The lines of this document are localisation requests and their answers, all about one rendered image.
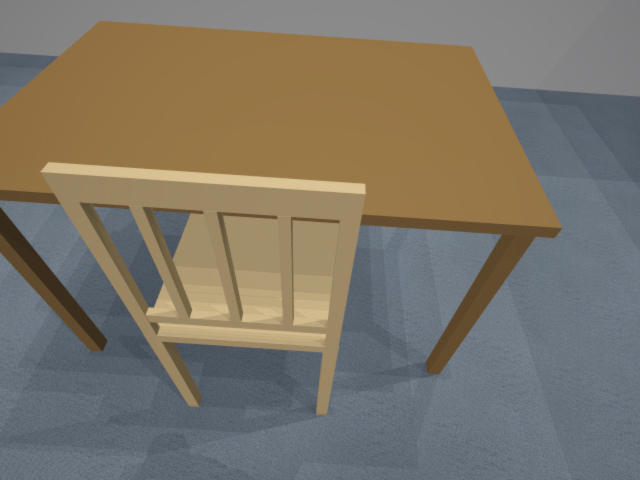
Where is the table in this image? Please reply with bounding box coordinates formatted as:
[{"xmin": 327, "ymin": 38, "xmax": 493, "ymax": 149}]
[{"xmin": 0, "ymin": 21, "xmax": 562, "ymax": 374}]

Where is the chair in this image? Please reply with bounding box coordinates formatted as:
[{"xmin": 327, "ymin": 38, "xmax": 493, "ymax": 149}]
[{"xmin": 41, "ymin": 162, "xmax": 366, "ymax": 415}]

